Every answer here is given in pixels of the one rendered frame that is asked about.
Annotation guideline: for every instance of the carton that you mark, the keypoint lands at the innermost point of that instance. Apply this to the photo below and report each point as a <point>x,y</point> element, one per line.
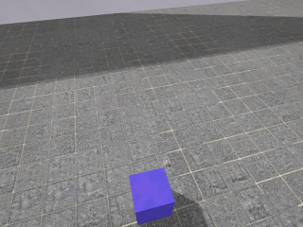
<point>152,195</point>

